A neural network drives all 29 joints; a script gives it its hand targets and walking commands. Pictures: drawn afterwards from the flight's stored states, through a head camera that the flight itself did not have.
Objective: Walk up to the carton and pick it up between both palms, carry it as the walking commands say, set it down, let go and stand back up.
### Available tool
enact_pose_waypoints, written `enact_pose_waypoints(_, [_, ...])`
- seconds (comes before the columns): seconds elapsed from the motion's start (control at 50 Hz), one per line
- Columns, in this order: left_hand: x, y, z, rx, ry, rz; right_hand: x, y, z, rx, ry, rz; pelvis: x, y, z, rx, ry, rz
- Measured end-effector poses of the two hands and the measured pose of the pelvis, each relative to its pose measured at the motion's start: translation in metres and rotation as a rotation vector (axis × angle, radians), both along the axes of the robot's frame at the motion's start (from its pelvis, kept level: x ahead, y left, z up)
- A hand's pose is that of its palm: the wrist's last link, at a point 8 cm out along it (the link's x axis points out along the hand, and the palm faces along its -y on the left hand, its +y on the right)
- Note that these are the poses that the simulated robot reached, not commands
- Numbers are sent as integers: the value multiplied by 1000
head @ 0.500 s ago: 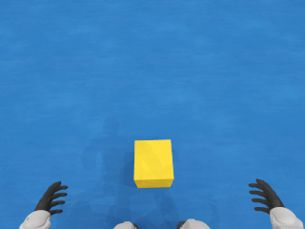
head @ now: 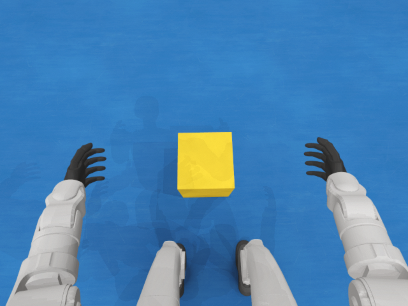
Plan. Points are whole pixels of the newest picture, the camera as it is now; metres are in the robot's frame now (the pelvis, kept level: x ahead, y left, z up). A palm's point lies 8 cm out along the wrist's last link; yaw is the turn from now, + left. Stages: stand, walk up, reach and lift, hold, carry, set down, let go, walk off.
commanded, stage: reach and lift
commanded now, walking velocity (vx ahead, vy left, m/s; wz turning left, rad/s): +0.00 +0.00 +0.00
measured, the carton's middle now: (205, 167) +0.49 +0.02 -0.59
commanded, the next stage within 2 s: none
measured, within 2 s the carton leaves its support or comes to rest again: neither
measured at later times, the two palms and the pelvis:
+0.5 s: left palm (116, 126) +0.48 +0.23 -0.14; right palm (290, 124) +0.48 -0.18 -0.14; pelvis -0.02 +0.00 -0.04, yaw +0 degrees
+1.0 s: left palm (129, 129) +0.50 +0.22 -0.21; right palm (273, 127) +0.51 -0.16 -0.21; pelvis -0.02 +0.00 -0.09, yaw +0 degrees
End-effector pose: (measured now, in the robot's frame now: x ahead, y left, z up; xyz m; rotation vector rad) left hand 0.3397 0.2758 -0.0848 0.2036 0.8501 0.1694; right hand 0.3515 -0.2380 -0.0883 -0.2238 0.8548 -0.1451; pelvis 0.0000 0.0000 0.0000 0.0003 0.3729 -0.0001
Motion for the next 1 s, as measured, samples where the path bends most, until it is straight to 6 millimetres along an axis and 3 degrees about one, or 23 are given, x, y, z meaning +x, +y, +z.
enact_pose_waypoints(0.26, [74,-25,-24,-59,-101,2,68,27,-26,74,-105,-12,-19,4,-23,-2,177,1])
enact_pose_waypoints(0.6, [162,-55,-61,-122,-228,-1,156,69,-62,142,-240,-7,-13,0,-47,0,389,-2])
enact_pose_waypoints(0.68, [167,-60,-70,-125,-238,-6,163,74,-70,146,-253,-10,-8,0,-48,-4,435,0])
enact_pose_waypoints(0.84, [159,-57,-89,-127,-229,7,153,72,-89,142,-241,-26,-6,-1,-56,-8,488,2])
enact_pose_waypoints(1.0, [162,-55,-125,-135,-220,12,154,76,-126,147,-222,-25,-18,-2,-92,-9,515,4])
